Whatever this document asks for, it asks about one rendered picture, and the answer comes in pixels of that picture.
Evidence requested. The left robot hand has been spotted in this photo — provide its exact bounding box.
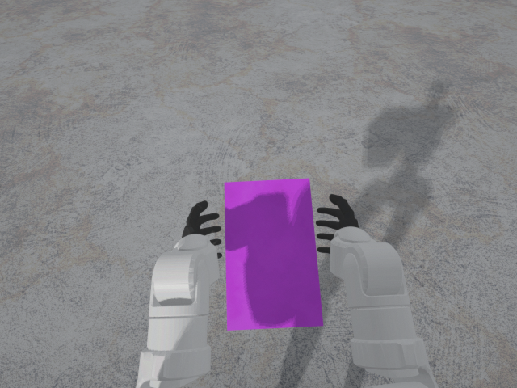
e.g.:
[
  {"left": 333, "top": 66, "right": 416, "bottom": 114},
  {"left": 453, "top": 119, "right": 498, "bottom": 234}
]
[{"left": 182, "top": 200, "right": 222, "bottom": 259}]

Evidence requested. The robot left forearm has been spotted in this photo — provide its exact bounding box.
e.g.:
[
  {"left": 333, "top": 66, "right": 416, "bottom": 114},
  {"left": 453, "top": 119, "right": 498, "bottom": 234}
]
[{"left": 136, "top": 234, "right": 220, "bottom": 388}]

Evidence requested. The right robot hand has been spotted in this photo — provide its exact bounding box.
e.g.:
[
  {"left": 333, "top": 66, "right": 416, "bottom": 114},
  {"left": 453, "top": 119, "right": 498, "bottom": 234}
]
[{"left": 316, "top": 194, "right": 359, "bottom": 254}]

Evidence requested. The carton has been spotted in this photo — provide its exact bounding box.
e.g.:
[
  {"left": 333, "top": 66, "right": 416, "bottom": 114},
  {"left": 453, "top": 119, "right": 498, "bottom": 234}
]
[{"left": 225, "top": 179, "right": 323, "bottom": 331}]

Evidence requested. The robot right forearm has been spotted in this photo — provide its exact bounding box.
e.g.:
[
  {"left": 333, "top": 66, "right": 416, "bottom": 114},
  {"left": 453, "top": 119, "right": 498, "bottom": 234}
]
[{"left": 330, "top": 226, "right": 439, "bottom": 388}]

